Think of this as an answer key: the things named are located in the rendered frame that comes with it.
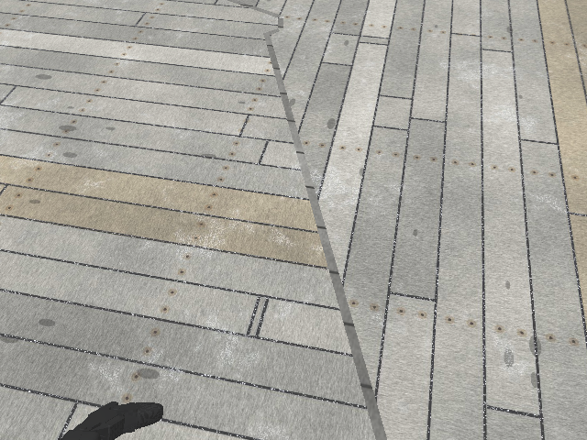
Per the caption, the left robot hand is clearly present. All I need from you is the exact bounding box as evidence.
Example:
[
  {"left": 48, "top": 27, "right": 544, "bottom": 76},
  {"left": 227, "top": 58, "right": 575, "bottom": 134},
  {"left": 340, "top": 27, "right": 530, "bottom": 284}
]
[{"left": 58, "top": 401, "right": 163, "bottom": 440}]

